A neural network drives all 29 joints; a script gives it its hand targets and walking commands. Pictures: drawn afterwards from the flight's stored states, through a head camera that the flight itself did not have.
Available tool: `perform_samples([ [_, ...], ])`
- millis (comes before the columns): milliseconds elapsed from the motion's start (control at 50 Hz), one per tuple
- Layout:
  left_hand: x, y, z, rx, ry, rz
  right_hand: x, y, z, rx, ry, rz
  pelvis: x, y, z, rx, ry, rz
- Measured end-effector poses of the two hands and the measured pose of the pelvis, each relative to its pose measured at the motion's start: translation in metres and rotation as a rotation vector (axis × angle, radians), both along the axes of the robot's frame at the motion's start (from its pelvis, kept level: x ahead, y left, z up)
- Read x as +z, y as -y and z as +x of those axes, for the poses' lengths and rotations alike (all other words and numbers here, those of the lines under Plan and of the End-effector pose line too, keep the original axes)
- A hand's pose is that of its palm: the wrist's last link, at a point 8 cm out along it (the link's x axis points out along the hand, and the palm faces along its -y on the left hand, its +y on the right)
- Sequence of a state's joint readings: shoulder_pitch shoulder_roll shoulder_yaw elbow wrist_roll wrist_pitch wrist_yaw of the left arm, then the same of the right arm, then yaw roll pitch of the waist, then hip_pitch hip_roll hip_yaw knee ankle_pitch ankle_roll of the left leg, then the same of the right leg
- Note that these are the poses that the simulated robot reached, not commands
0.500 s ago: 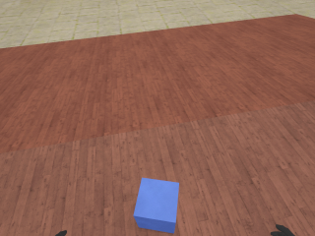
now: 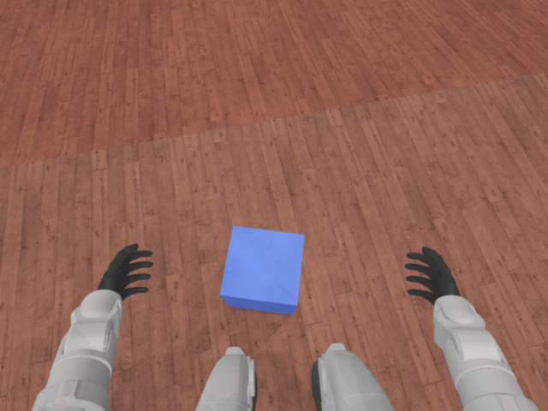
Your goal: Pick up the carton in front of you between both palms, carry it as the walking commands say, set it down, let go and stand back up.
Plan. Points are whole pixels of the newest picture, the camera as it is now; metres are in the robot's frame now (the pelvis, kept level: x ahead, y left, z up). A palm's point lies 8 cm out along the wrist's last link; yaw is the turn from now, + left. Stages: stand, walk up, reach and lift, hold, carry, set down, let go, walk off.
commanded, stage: reach and lift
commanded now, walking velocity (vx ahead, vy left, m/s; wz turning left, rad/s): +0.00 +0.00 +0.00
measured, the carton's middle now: (264, 273) +0.42 +0.04 -0.59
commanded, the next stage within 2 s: none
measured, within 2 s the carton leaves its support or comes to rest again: neither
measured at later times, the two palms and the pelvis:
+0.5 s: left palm (163, 206) +0.47 +0.23 -0.16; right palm (362, 231) +0.40 -0.15 -0.16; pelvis -0.07 +0.03 -0.07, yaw -1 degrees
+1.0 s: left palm (193, 251) +0.45 +0.22 -0.40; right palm (342, 264) +0.39 -0.16 -0.40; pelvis -0.08 +0.01 -0.24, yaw -4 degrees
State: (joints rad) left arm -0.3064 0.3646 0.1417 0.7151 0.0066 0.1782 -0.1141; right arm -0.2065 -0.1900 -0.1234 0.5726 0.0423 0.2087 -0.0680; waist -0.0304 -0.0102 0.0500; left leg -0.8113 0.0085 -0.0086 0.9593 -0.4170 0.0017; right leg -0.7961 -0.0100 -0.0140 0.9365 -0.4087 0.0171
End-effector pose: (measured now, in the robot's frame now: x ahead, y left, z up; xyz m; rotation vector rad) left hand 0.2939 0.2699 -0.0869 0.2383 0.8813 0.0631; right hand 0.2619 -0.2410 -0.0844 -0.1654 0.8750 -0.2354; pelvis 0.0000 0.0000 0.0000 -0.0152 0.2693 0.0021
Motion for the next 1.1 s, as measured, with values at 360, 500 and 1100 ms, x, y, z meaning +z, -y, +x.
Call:
perform_samples([
  [360, -0.053, 0.031, 0.135, -0.050, 0.165, -0.134, -0.058, -0.071, 0.107, -0.094, 0.188, 0.084, -0.062, -0.021, -0.070, 0.000, -0.297, -0.028],
  [500, -0.070, 0.042, 0.174, -0.069, 0.205, -0.157, -0.076, -0.086, 0.139, -0.111, 0.230, 0.092, -0.074, -0.026, -0.072, 0.000, -0.397, -0.036],
  [1100, -0.347, 0.047, 0.151, 0.004, 0.189, -0.135, -0.345, -0.080, 0.131, -0.078, 0.181, 0.121, -0.276, -0.006, -0.090, -0.035, -0.511, -0.047],
])
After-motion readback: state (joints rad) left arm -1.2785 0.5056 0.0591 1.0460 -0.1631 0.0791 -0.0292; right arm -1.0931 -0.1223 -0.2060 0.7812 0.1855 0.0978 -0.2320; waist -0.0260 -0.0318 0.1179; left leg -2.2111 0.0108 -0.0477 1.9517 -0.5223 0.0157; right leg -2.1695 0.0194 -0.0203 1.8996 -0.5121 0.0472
